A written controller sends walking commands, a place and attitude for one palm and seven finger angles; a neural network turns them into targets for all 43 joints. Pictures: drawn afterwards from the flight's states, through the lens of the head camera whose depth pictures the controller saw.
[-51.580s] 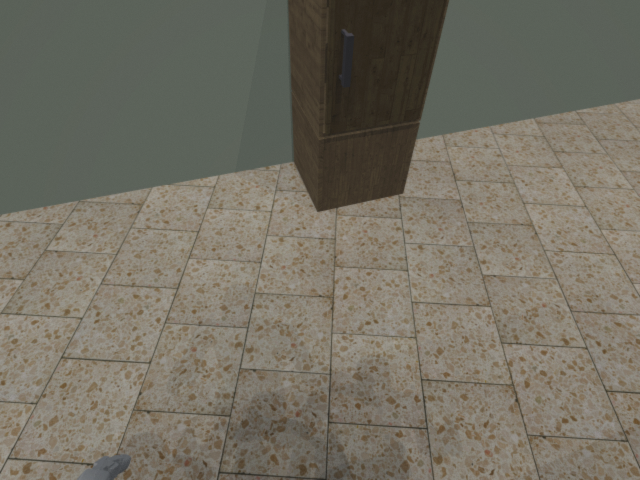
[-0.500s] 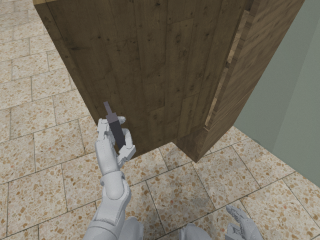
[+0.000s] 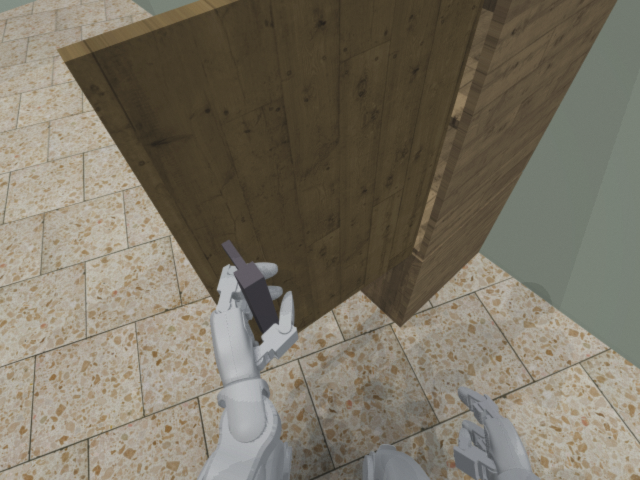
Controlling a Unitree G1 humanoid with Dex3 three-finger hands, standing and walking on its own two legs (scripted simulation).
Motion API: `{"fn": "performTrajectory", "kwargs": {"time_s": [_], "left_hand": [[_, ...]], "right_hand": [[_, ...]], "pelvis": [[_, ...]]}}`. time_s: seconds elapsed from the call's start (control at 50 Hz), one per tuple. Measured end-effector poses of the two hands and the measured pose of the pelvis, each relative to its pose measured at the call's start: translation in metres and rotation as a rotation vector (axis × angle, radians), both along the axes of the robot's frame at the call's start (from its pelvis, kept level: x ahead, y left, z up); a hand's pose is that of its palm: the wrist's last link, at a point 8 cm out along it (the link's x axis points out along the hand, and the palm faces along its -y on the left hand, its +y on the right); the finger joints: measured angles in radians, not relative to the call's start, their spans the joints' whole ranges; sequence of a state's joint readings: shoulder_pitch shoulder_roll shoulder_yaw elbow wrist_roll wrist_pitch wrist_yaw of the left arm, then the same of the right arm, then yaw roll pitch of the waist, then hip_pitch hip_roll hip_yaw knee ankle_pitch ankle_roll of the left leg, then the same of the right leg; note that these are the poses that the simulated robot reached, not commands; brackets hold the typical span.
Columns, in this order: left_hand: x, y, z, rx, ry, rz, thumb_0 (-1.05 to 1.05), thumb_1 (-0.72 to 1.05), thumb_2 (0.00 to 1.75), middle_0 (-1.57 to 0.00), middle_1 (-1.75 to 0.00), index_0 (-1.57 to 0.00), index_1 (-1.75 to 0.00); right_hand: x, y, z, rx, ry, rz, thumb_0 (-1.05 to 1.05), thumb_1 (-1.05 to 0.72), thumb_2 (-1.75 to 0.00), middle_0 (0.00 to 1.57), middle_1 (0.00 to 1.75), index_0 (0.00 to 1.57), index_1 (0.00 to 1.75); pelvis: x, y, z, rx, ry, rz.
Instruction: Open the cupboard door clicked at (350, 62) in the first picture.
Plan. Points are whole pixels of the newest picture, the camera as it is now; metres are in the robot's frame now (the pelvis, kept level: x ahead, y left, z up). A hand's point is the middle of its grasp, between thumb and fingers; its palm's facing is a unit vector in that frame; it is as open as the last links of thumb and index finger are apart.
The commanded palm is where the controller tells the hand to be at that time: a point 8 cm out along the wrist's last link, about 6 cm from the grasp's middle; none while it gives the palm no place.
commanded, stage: open thumb and fingers to let go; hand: left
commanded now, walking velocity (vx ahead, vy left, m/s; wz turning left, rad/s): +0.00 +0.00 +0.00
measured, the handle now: (252, 293) +0.33 +0.10 +0.04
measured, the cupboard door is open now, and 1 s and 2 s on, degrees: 84 84 84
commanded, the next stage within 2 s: slide the hand sideways off the handle in 0.62 s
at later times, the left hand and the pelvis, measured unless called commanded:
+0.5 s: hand (273, 331) +0.29 +0.07 +0.04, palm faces +0.27 -0.96 -0.01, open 14.5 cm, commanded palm +0.25 +0.11 +0.04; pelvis -0.01 +0.02 +0.00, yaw -1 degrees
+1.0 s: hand (264, 356) +0.26 +0.08 +0.04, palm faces -0.19 -0.98 +0.05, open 16.4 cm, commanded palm +0.24 +0.12 +0.04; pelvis -0.02 +0.04 +0.00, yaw -1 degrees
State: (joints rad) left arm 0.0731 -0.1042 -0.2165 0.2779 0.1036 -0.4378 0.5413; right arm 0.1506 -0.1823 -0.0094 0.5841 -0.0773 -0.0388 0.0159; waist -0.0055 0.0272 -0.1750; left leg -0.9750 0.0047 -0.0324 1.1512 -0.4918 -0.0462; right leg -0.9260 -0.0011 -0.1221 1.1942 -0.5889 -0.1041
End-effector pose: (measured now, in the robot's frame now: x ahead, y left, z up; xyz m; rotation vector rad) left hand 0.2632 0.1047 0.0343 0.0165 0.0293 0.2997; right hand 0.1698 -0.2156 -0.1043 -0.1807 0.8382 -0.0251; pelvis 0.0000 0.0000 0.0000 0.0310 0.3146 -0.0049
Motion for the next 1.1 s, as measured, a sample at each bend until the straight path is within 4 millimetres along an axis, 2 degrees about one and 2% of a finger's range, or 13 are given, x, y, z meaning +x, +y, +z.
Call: {"fn": "performTrajectory", "kwargs": {"time_s": [0.1,0.3,0.42,0.7,0.76,0.86,0.92,1.02,1.1], "left_hand": [[-0.003,0.003,0.003,0.001,0.013,0.005,0.01,0.35,0.66,-0.35,-1.3,-0.37,-1.29],[-0.009,0.009,0.004,-0.015,0.0,0.002,0.01,-0.23,0.42,-0.32,-1.23,-0.33,-1.22],[-0.011,0.012,0.003,-0.013,-0.007,-0.011,0.0,-0.41,0.34,-0.28,-1.09,-0.29,-1.09],[-0.01,0.006,0.002,0.003,-0.012,-0.071,-0.01,-0.5,0.3,-0.25,-0.54,-0.24,-0.56],[-0.011,0.008,0.002,0.008,-0.012,-0.079,-0.01,-0.5,0.3,-0.28,-0.5,-0.26,-0.54],[-0.014,0.023,0.001,0.084,-0.038,-0.364,-0.01,-0.5,0.3,-0.23,-0.41,-0.16,-0.44],[-0.015,0.028,0.002,0.054,-0.031,-0.498,-0.01,-0.5,0.3,-0.2,-0.37,-0.12,-0.39],[-0.018,0.027,0.003,-0.083,-0.004,-0.478,-0.01,-0.51,0.3,-0.15,-0.33,-0.12,-0.34],[-0.021,0.025,0.003,-0.086,-0.025,-0.454,-0.01,-0.5,0.3,-0.12,-0.31,-0.15,-0.32]], "right_hand": [[-0.003,0.004,0.0,0.016,0.004,-0.002,0.01,-0.9,-0.9,0.2,0.3,0.2,0.3],[-0.017,0.003,0.002,-0.007,0.026,-0.014,0.01,-0.9,-0.9,0.2,0.3,0.2,0.3],[-0.02,0.004,0.003,-0.024,0.018,-0.022,0.01,-0.9,-0.9,0.2,0.3,0.2,0.3],[-0.019,0.027,0.005,0.0,-0.012,-0.006,0.01,-0.9,-0.9,0.2,0.3,0.2,0.3],[-0.019,0.03,0.005,0.005,-0.013,0.004,0.01,-0.9,-0.9,0.2,0.3,0.2,0.3],[-0.025,0.027,0.003,0.002,-0.008,0.001,0.01,-0.9,-0.9,0.2,0.3,0.2,0.3],[-0.029,0.023,0.003,-0.002,-0.015,-0.031,0.01,-0.9,-0.9,0.2,0.3,0.2,0.3],[-0.035,0.021,0.011,-0.014,-0.019,-0.071,0.01,-0.9,-0.9,0.2,0.3,0.2,0.3],[-0.034,0.022,0.014,-0.028,-0.019,-0.068,0.01,-0.9,-0.9,0.2,0.3,0.2,0.3]], "pelvis": [[0.001,0.001,0.002,0.002,-0.003,0.0],[-0.001,0.006,0.003,-0.006,-0.009,-0.002],[-0.004,0.013,0.001,-0.016,-0.011,-0.003],[-0.012,0.024,-0.001,-0.03,-0.022,-0.009],[-0.014,0.025,-0.002,-0.03,-0.024,-0.007],[-0.018,0.027,-0.005,-0.03,-0.026,0.0],[-0.019,0.031,-0.006,-0.037,-0.036,-0.002],[-0.017,0.04,-0.002,-0.039,-0.041,-0.016],[-0.013,0.043,-0.004,-0.036,-0.025,-0.024]]}}
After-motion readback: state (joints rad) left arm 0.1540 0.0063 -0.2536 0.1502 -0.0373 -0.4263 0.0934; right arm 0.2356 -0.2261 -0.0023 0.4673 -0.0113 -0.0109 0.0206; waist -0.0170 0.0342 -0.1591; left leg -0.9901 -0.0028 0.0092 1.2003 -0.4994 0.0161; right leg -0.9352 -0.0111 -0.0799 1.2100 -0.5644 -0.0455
